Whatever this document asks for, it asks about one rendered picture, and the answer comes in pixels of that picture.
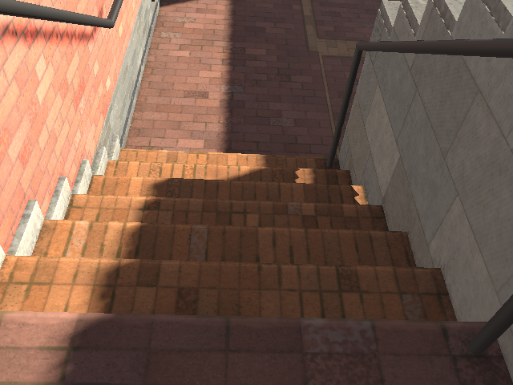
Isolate stairs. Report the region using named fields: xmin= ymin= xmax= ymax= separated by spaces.
xmin=0 ymin=148 xmax=457 ymax=321

